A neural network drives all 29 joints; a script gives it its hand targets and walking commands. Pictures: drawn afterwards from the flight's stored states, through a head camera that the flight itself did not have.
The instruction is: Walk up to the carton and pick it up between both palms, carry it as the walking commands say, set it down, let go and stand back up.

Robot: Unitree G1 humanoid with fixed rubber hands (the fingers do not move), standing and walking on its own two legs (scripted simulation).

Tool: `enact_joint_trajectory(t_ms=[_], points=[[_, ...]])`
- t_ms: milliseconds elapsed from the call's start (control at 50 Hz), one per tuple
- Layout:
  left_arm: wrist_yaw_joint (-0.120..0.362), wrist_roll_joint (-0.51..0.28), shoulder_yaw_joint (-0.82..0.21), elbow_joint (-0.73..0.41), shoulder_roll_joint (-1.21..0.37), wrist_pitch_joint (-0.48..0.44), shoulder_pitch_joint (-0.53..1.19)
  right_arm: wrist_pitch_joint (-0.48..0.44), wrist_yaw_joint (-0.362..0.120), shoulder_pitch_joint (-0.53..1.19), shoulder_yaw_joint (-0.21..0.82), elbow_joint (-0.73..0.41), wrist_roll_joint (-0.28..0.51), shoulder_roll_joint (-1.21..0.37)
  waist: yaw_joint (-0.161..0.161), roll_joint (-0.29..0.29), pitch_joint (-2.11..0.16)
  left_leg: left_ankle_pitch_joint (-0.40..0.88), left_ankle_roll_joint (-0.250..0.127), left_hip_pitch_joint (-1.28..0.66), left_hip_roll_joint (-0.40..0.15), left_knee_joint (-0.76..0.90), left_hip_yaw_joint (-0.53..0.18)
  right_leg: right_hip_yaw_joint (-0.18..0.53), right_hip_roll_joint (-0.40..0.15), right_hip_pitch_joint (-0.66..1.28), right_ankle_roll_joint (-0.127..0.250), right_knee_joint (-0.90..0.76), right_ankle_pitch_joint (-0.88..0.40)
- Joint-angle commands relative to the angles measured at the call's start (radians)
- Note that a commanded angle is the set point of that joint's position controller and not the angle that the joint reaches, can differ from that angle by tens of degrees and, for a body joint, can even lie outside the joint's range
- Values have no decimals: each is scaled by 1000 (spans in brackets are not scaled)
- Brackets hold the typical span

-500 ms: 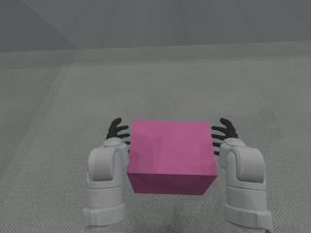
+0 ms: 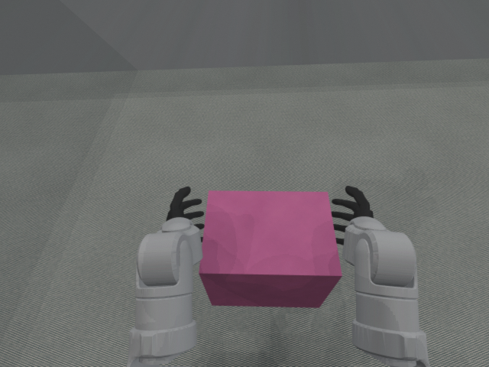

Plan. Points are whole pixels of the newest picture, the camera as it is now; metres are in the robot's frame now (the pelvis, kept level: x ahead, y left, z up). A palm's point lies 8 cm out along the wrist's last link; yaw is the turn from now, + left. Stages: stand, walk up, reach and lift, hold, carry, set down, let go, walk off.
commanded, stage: carry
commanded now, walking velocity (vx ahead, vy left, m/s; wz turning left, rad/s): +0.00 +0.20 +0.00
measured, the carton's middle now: (266, 251) +0.31 +0.01 -0.01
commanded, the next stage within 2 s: none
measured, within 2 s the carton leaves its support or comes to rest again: neither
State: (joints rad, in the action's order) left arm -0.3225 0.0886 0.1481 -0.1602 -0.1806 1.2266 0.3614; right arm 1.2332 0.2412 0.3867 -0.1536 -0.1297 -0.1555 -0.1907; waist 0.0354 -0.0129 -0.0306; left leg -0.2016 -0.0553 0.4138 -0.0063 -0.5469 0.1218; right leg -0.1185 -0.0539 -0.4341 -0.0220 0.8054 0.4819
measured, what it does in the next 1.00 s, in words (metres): steps to the left: right foot, then left foot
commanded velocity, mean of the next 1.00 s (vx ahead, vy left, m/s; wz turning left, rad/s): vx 0.05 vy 0.08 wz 0.00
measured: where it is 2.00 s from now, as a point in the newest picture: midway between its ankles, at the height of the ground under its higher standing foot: outside the picture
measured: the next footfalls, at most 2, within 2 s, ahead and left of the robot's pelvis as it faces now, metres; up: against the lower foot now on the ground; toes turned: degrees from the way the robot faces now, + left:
right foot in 0.04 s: +0.03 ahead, -0.09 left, +0.00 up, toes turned -8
left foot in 0.30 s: +0.03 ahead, +0.25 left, +0.00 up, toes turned -18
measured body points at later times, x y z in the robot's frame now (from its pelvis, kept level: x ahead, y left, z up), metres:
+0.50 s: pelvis -0.05 +0.14 +0.01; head -0.03 +0.14 +0.46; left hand +0.26 +0.29 +0.07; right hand +0.27 +0.01 +0.08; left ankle -0.01 +0.23 -0.73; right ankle -0.06 +0.02 -0.70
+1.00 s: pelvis -0.03 +0.18 +0.01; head -0.04 +0.19 +0.46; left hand +0.28 +0.31 +0.08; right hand +0.28 +0.03 +0.08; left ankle -0.01 +0.23 -0.73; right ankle -0.06 +0.06 -0.73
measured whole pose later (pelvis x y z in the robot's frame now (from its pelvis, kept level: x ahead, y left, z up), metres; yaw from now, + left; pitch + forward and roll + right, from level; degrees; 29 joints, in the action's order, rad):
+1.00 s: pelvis -0.03 +0.18 +0.01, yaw -1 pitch +2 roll +0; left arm -0.29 0.14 0.13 -0.06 -0.18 1.22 0.37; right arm 1.23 0.24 0.37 -0.18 -0.07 -0.16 -0.18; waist 0.01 -0.02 -0.09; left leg -0.22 -0.10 0.30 0.05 -0.47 0.16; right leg -0.12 -0.07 -0.25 -0.01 0.54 0.32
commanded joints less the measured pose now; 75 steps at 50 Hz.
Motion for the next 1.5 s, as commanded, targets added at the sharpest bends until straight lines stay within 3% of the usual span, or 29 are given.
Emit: enact_joint_trajectory(t_ms=[0,20,40,60,80,100,120,160,220,260,280,300,320,340,380,440,480,520,560,580,600,620,660,700,740,820,1080,1240,1480], points=[[489,-458,-668,7,-1073,10,503,-5,-402,417,602,-20,418,-990,-18,131,-379,188,-70,-241,-187,92,-150,-8,-3,160,20,-324,-201],[497,-453,-653,32,-1066,12,487,-6,-399,406,600,-11,412,-985,-15,51,-376,118,-22,-158,-150,15,-127,95,-88,272,34,-438,-249],[504,-429,-633,72,-1054,12,445,-5,-398,418,604,-7,407,-982,-5,-149,-356,-53,51,76,-84,-141,-90,413,-349,396,113,-498,-338],[508,-415,-619,88,-1082,3,416,-1,-400,481,625,-63,424,-984,-3,-298,-282,-307,74,177,-44,-299,-82,533,-494,330,232,-493,-577],[513,-410,-613,86,-1090,3,445,-2,-400,538,659,-87,450,-999,-9,-194,-274,-285,74,197,-39,-428,-169,483,-470,339,244,-466,-695],[511,-410,-613,51,-1091,-3,469,-1,-402,548,668,-90,469,-1011,-16,-128,-290,-248,81,199,-39,-472,-203,405,-431,340,224,-449,-682],[505,-413,-616,26,-1086,-6,489,2,-405,549,669,-93,481,-1008,-25,-114,-295,-197,91,196,-60,-431,-199,318,-384,345,188,-434,-664],[494,-404,-613,10,-1072,-7,505,8,-408,546,668,-84,495,-1006,-22,-179,-307,-160,108,122,-39,-295,-111,170,-297,345,146,-364,-779],[483,-377,-612,28,-1045,-1,442,15,-410,504,662,-50,497,-995,-5,-238,-326,-178,108,6,13,-118,-16,129,-286,336,120,-312,-885],[477,-364,-621,32,-1036,0,432,20,-415,479,663,-23,494,-996,-18,-221,-339,-44,95,-132,26,124,27,95,-244,295,54,-243,-758],[474,-361,-631,37,-1033,0,427,20,-420,476,661,-14,490,-992,-18,-166,-359,14,85,-244,-24,217,-15,80,-213,232,10,-194,-628],[469,-362,-643,45,-1030,-3,431,20,-428,473,654,-10,490,-986,-23,-41,-367,170,62,-350,-151,210,-152,67,-164,108,-25,-113,-382],[476,-369,-653,5,-1039,-2,447,15,-432,450,650,32,474,-999,-32,289,-334,400,-38,-340,-299,206,-350,-7,-28,-70,-75,-8,-2],[476,-384,-673,6,-1057,-4,476,16,-439,431,644,34,464,-1019,-47,312,-338,428,-84,-324,-278,161,-303,41,-32,-89,-41,122,169],[476,-426,-695,-24,-1082,-11,549,8,-439,477,632,-9,463,-1029,-39,196,-354,388,-104,-317,-258,130,-249,51,-20,-116,-5,210,117],[478,-469,-699,-53,-1087,-2,600,-2,-428,508,617,-61,458,-1022,-35,198,-363,-166,-107,-347,-250,279,-289,19,-15,-82,-2,61,29],[483,-477,-692,-39,-1086,10,584,-2,-418,487,603,-51,439,-1007,-35,205,-355,-328,-116,-337,-275,339,-328,11,2,-15,13,-55,39],[487,-469,-677,3,-1091,19,532,3,-414,468,601,-38,426,-1001,-26,127,-337,-206,-95,-321,-260,309,-278,4,21,99,31,-233,-46],[496,-459,-652,51,-1087,26,474,8,-413,444,595,-16,418,-988,-15,68,-339,-43,-30,-296,-194,207,-188,7,0,274,34,-491,-206],[504,-451,-640,70,-1080,26,460,8,-413,423,589,13,409,-986,-17,19,-344,47,15,-234,-165,143,-155,107,-97,366,45,-534,-266],[505,-421,-630,112,-1076,18,450,11,-419,466,606,-8,417,-1004,-18,-102,-313,11,45,-154,-91,82,-84,223,-206,338,85,-520,-237],[507,-416,-628,113,-1096,12,462,17,-424,509,628,-29,434,-1014,-25,-108,-264,-6,52,-169,-84,88,-84,237,-239,264,105,-523,-280],[504,-426,-638,75,-1099,8,509,27,-433,552,638,-35,462,-1020,-31,-73,-262,81,52,-238,-97,133,-111,165,-198,212,68,-491,-294],[495,-415,-628,87,-1087,9,498,35,-441,535,632,5,469,-1008,-25,-43,-288,249,32,-291,-134,136,-152,87,-132,196,28,-397,-319],[490,-399,-624,101,-1081,8,480,36,-447,499,620,43,463,-998,-24,-3,-314,367,17,-310,-174,142,-188,71,-109,195,10,-333,-272],[486,-399,-644,77,-1081,2,519,27,-455,510,608,49,464,-1010,-28,49,-299,306,14,-293,-181,177,-208,81,-94,187,-2,-311,-203],[488,-368,-606,118,-1061,-73,499,-63,-442,480,544,79,391,-975,-34,35,-360,422,-7,-326,-169,115,-194,88,-74,196,9,-304,-236],[481,-336,-587,117,-1044,-121,442,-116,-435,442,547,52,367,-951,-35,21,-361,394,-15,-276,-153,88,-178,92,-82,227,29,-313,-287],[467,-336,-648,3,-976,-109,353,-99,-429,340,619,-57,386,-894,-42,12,-338,298,-15,-210,-143,72,-163,100,-97,228,50,-330,-346]])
